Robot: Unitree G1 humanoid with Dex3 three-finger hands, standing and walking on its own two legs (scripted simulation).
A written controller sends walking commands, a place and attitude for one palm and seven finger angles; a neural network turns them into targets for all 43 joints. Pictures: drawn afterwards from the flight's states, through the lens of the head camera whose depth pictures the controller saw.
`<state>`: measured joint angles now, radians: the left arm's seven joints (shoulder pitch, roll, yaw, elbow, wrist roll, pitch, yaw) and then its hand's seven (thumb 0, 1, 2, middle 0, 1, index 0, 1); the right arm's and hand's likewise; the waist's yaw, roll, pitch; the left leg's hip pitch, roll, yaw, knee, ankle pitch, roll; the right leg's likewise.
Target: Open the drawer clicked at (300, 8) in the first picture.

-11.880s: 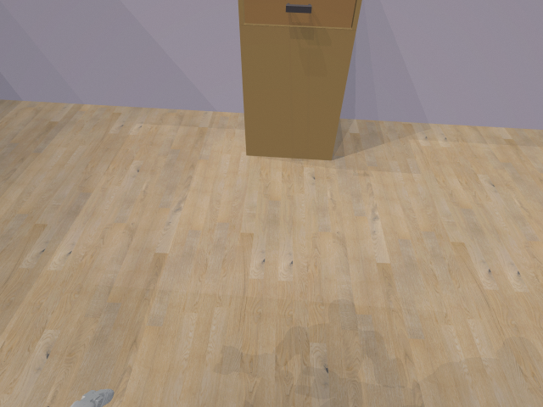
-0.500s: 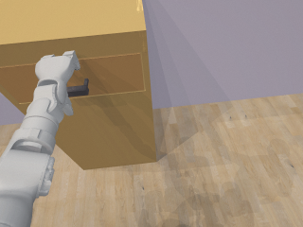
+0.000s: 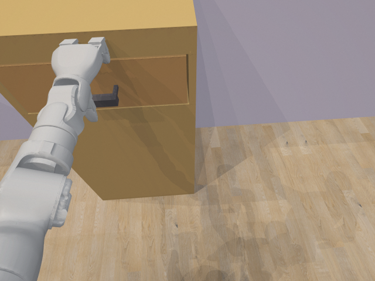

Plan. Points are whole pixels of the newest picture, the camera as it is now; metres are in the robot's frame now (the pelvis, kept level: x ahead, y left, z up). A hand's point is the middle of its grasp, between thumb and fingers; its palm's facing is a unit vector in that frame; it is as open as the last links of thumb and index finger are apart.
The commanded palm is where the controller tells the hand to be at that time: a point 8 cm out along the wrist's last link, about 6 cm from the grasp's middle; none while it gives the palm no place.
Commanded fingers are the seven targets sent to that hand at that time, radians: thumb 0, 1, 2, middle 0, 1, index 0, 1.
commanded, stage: move the hooked fingers above the handle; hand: left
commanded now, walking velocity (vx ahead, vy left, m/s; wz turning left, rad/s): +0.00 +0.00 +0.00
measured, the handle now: (97, 95) +0.55 +0.21 +0.05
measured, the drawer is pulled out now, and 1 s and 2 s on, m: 0.00 0.00 0.00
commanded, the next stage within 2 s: none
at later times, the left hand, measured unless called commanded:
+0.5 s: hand (75, 84) +0.51 +0.23 +0.13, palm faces +0.10 +0.00 -1.00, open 13.7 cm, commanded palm +0.48 +0.22 +0.17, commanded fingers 0.00 -0.50 0.30 -0.30 -1.20 -0.30 -1.20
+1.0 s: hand (54, 96) +0.48 +0.26 +0.13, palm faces +0.03 +0.06 -1.00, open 13.8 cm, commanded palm +0.46 +0.23 +0.17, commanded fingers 0.00 -0.50 0.30 -0.30 -1.20 -0.30 -1.20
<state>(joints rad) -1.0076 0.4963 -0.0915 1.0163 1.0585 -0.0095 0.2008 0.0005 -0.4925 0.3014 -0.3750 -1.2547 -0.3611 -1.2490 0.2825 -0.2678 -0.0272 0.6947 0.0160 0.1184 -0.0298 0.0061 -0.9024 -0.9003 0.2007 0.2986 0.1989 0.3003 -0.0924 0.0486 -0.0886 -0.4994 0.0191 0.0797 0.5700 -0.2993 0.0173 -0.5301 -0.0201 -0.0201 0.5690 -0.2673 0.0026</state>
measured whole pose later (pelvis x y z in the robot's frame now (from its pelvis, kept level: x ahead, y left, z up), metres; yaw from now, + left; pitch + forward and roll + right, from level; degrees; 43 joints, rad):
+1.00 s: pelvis +0.01 -0.01 +0.00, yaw +1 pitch +12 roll +0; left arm -0.90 0.58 -0.07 0.96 1.03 0.02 0.14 0.00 -0.49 0.30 -0.32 -1.20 -0.32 -1.20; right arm 0.29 -0.26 -0.05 0.70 0.02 0.12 -0.03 0.01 -0.90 -0.90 0.20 0.30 0.20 0.30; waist -0.05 0.06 -0.09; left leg -0.48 0.03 0.05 0.57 -0.30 0.00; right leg -0.49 -0.01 -0.05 0.57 -0.28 -0.01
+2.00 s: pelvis +0.00 +0.00 +0.00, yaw -1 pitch +13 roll +0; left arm -0.97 0.46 -0.09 0.97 1.06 0.00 0.23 0.00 -0.49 0.30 -0.43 -1.29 -0.36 -1.25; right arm 0.26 -0.26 -0.01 0.71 0.02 0.14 -0.04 0.01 -0.90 -0.90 0.20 0.30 0.20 0.30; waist -0.08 0.07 -0.09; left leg -0.50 0.02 0.10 0.57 -0.30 0.02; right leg -0.54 -0.01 0.00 0.57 -0.26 0.01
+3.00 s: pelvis -0.01 -0.01 +0.00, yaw +2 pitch +12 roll +0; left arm -0.83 0.59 -0.09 0.86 1.02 -0.23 0.05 0.00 -0.49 0.30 -0.33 -1.21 -0.33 -1.21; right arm 0.36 -0.29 -0.06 0.69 0.02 0.09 -0.08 0.01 -0.90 -0.90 0.20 0.30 0.20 0.30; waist -0.05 0.02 -0.05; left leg -0.53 0.03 0.04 0.62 -0.31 0.01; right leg -0.53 -0.01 -0.05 0.59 -0.28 -0.01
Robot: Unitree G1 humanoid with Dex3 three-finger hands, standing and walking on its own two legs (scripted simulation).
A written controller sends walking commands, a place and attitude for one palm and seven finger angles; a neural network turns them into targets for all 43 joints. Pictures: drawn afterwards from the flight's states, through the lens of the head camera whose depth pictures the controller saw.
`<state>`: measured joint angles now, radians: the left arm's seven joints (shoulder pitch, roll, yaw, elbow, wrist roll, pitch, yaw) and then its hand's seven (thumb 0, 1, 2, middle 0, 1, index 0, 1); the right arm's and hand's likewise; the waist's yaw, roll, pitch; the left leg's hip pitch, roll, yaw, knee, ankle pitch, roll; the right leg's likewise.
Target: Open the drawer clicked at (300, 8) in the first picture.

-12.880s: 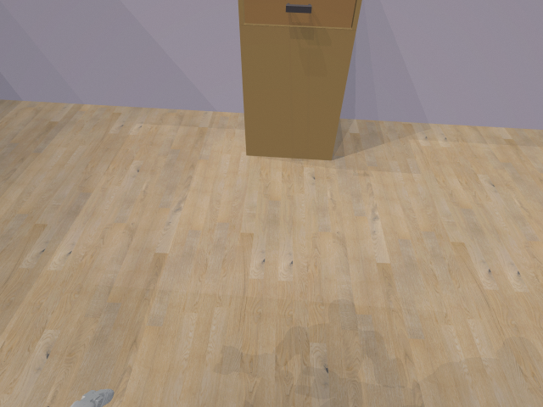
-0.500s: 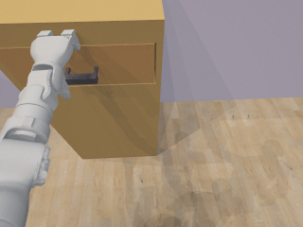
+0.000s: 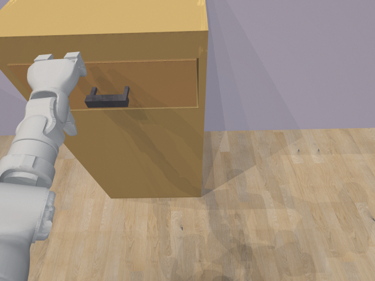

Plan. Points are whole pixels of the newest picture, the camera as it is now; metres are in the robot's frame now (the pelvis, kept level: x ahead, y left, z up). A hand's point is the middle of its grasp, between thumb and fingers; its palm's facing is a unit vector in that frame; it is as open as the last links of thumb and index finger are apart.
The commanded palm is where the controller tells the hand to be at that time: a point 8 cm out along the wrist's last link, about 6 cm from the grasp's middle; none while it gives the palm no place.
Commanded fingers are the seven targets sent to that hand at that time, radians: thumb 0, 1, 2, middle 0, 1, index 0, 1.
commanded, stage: move the hooked fingers above the handle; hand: left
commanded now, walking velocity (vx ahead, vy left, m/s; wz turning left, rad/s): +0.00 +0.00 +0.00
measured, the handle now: (108, 95) +0.55 +0.21 +0.05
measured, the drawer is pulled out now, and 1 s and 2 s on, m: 0.00 0.00 0.00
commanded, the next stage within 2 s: lower the fingers behind the handle in 1.78 s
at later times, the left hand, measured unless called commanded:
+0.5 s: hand (77, 93) +0.49 +0.25 +0.12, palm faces +0.00 +0.03 -1.00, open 13.8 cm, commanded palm +0.46 +0.23 +0.17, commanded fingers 0.00 -0.50 0.30 -0.30 -1.20 -0.30 -1.20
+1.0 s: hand (111, 82) +0.51 +0.17 +0.13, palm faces +0.12 +0.00 -0.99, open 13.6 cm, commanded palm +0.48 +0.24 +0.17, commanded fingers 0.00 -0.50 0.30 -0.30 -1.20 -0.30 -1.20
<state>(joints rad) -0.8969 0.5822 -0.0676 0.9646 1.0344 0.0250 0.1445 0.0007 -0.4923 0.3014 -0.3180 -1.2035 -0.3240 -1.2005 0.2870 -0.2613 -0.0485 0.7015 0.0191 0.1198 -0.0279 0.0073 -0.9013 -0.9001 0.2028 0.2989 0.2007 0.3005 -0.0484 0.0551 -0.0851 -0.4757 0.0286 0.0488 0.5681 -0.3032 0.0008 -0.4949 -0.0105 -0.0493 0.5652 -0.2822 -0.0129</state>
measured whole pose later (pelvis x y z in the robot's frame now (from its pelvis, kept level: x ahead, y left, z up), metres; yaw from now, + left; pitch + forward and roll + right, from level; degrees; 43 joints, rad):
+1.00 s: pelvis +0.00 +0.01 +0.00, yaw -3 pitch +13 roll +0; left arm -0.97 0.46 -0.09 0.97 1.06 0.00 0.23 0.00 -0.49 0.30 -0.43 -1.29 -0.36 -1.25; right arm 0.26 -0.26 -0.01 0.71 0.02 0.14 -0.04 0.01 -0.90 -0.90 0.20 0.30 0.20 0.30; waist -0.08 0.07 -0.09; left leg -0.50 0.02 0.10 0.57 -0.30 0.02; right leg -0.54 -0.01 0.00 0.57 -0.26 0.01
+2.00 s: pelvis -0.01 +0.01 +0.00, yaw +0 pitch +12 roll +0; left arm -0.83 0.59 -0.09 0.86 1.02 -0.23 0.05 0.00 -0.49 0.30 -0.33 -1.21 -0.33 -1.21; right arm 0.36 -0.29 -0.06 0.69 0.02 0.09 -0.08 0.01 -0.90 -0.90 0.20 0.30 0.20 0.30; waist -0.05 0.02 -0.05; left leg -0.53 0.03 0.04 0.62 -0.31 0.01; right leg -0.53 -0.01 -0.05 0.59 -0.28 -0.01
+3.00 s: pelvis +0.00 +0.01 -0.01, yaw -2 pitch +16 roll -1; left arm -0.89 0.54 -0.07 1.04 1.07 -0.03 0.18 0.00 -0.49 0.30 -0.24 -1.26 -0.32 -1.20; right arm 0.35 -0.27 -0.05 0.68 0.01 0.11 -0.04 0.01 -0.90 -0.90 0.20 0.30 0.20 0.30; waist -0.10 0.04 -0.12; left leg -0.61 0.04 0.07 0.69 -0.36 0.01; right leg -0.63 0.00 -0.03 0.66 -0.31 0.00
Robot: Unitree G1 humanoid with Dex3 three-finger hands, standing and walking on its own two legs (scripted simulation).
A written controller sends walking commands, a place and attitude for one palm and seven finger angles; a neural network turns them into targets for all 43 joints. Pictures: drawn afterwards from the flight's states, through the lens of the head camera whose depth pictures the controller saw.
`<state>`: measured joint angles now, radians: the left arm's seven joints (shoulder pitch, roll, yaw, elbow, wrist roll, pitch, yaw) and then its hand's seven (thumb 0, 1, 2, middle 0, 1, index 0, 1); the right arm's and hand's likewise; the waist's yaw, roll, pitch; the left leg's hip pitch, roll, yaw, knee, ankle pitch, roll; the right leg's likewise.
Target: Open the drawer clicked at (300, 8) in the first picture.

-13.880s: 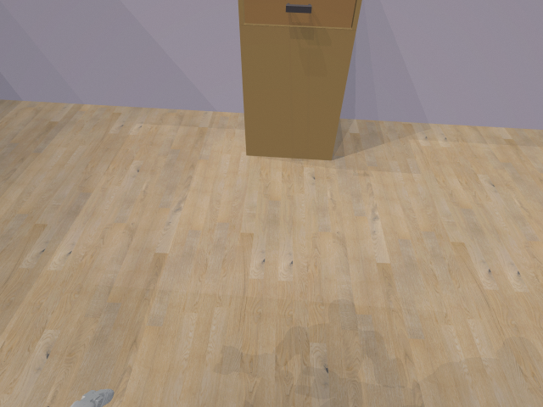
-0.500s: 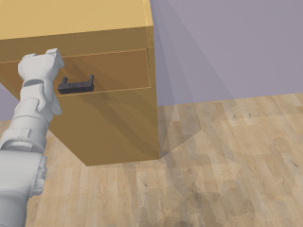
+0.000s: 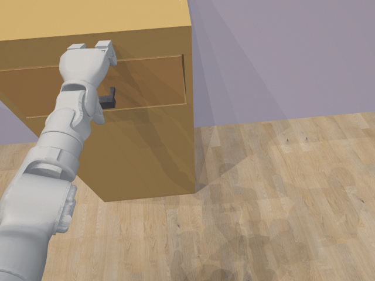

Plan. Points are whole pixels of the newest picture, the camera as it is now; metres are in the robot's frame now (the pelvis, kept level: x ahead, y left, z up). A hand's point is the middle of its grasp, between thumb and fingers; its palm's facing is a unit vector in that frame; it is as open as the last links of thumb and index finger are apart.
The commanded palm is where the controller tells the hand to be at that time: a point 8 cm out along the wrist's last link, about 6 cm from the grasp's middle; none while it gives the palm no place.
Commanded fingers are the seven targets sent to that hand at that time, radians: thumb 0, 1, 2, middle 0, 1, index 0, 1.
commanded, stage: move the hooked fingers above the handle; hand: left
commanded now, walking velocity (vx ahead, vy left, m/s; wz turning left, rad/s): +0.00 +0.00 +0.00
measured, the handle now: (94, 97) +0.55 +0.22 +0.05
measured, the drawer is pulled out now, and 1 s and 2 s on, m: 0.00 0.00 0.00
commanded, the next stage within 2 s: lower the fingers behind the handle in 0.78 s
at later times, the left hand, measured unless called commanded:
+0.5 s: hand (90, 92) +0.50 +0.20 +0.12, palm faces +0.14 -0.05 -0.99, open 13.8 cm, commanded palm +0.48 +0.24 +0.17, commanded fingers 0.00 -0.50 0.30 -0.30 -1.20 -0.30 -1.20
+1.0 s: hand (73, 119) +0.45 +0.24 +0.08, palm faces -0.09 +0.01 -1.00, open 13.8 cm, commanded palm +0.46 +0.24 +0.16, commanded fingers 0.00 -0.50 0.30 -0.30 -1.20 -0.30 -1.20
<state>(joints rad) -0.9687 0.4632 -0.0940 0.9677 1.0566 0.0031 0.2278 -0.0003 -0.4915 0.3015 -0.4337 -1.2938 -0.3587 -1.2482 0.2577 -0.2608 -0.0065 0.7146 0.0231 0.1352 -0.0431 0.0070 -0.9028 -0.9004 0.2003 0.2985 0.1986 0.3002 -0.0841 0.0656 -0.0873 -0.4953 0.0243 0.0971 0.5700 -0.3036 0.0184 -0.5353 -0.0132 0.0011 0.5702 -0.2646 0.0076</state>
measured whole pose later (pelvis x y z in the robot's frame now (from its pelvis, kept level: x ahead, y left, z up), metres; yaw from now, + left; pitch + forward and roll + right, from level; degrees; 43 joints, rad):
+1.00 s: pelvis -0.01 -0.01 +0.00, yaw +3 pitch +12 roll +0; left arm -0.83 0.59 -0.09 0.86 1.02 -0.23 0.05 0.00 -0.49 0.30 -0.33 -1.21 -0.33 -1.21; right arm 0.36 -0.29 -0.06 0.69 0.02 0.09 -0.08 0.01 -0.90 -0.90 0.20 0.30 0.20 0.30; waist -0.05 0.02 -0.05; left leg -0.53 0.03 0.04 0.62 -0.31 0.01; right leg -0.53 -0.01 -0.05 0.59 -0.28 -0.01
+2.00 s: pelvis +0.00 +0.00 -0.01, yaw +1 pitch +16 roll -1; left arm -0.89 0.54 -0.07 1.04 1.07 -0.03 0.18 0.00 -0.49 0.30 -0.24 -1.26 -0.32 -1.20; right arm 0.35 -0.27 -0.05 0.68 0.01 0.11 -0.04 0.01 -0.90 -0.90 0.20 0.30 0.20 0.30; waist -0.10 0.04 -0.12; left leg -0.61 0.04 0.07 0.69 -0.36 0.01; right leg -0.63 0.00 -0.03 0.66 -0.31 0.00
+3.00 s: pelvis +0.00 +0.01 -0.01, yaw +1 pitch +16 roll -1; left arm -0.89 0.52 -0.06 0.96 1.05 -0.06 0.17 0.00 -0.49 0.30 -0.30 -1.22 -0.32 -1.20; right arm 0.37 -0.25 -0.05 0.69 0.00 0.09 -0.03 0.01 -0.90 -0.90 0.20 0.30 0.20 0.30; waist -0.10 0.05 -0.12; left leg -0.61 0.03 0.07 0.70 -0.36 0.03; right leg -0.62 -0.01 -0.02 0.65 -0.30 0.01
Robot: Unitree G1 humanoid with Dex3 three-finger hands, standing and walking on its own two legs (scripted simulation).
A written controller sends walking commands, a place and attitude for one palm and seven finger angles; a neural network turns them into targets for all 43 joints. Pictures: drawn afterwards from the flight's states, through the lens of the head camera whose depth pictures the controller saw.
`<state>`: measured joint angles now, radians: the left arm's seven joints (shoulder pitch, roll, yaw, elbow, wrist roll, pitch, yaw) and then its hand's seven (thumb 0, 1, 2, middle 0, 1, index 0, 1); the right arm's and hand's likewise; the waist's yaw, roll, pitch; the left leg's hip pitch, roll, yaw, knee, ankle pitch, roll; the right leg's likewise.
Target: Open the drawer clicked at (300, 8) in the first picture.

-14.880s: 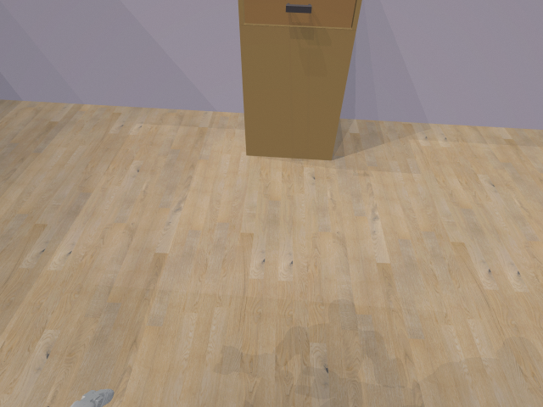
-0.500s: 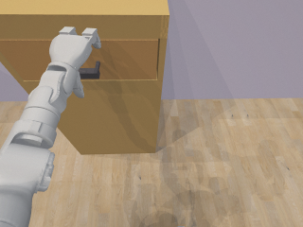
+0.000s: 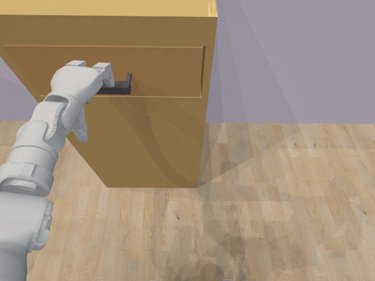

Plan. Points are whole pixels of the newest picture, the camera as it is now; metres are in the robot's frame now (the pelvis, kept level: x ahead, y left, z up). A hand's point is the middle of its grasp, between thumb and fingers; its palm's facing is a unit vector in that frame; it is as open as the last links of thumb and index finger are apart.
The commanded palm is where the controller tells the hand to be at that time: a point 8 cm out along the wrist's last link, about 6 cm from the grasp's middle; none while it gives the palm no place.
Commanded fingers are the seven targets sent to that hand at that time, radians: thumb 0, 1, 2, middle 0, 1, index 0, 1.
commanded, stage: lower the fingers behind the handle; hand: left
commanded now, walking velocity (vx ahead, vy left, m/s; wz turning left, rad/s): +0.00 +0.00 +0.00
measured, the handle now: (110, 81) +0.57 +0.20 +0.06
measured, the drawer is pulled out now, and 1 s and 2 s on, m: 0.00 0.00 0.00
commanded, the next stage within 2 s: lift the fingers back up to retry in 1.48 s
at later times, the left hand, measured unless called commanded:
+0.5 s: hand (98, 96) +0.50 +0.21 +0.08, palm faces -0.07 -0.02 -1.00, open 14.0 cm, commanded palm +0.48 +0.22 +0.12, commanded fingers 0.00 -0.50 0.30 -0.30 -1.20 -0.30 -1.20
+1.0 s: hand (96, 97) +0.50 +0.22 +0.07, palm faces -0.06 +0.02 -1.00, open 13.9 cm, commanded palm +0.48 +0.22 +0.09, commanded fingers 0.00 -0.50 0.30 -0.30 -1.20 -0.30 -1.20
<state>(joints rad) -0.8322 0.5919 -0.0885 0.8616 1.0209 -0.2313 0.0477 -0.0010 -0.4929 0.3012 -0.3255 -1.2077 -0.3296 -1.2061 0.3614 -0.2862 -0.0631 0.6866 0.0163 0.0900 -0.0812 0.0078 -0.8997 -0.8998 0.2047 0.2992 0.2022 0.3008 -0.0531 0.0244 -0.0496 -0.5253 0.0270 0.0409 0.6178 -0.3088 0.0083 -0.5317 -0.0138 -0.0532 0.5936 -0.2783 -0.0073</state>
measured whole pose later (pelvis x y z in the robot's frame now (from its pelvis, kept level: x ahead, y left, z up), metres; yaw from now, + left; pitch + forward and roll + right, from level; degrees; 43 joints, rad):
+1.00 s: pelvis +0.01 +0.00 -0.01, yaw -2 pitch +16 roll -1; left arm -0.89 0.54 -0.07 1.04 1.07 -0.03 0.18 0.00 -0.49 0.30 -0.24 -1.26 -0.32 -1.20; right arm 0.35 -0.27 -0.05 0.68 0.01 0.11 -0.04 0.01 -0.90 -0.90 0.20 0.30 0.20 0.30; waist -0.10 0.04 -0.12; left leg -0.61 0.04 0.07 0.69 -0.36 0.01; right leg -0.63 0.00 -0.03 0.66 -0.31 0.00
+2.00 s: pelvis +0.01 +0.02 -0.01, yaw -2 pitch +16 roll -1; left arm -0.89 0.52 -0.06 0.96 1.05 -0.06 0.17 0.00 -0.49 0.30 -0.30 -1.22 -0.32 -1.20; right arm 0.37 -0.25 -0.05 0.69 0.00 0.09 -0.03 0.01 -0.90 -0.90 0.20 0.30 0.20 0.30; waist -0.10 0.05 -0.12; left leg -0.61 0.03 0.07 0.70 -0.36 0.03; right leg -0.62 -0.01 -0.02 0.65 -0.30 0.01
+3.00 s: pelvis +0.01 +0.00 +0.00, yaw -2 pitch +12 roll +0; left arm -0.85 0.54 -0.02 0.89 1.03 -0.11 0.09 0.00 -0.49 0.30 -0.32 -1.20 -0.32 -1.20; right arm 0.32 -0.26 -0.04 0.69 0.02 0.12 -0.05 0.01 -0.90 -0.90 0.20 0.30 0.20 0.30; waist -0.08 0.05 -0.09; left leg -0.48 0.03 0.07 0.59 -0.33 0.01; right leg -0.50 0.00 -0.02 0.58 -0.29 0.00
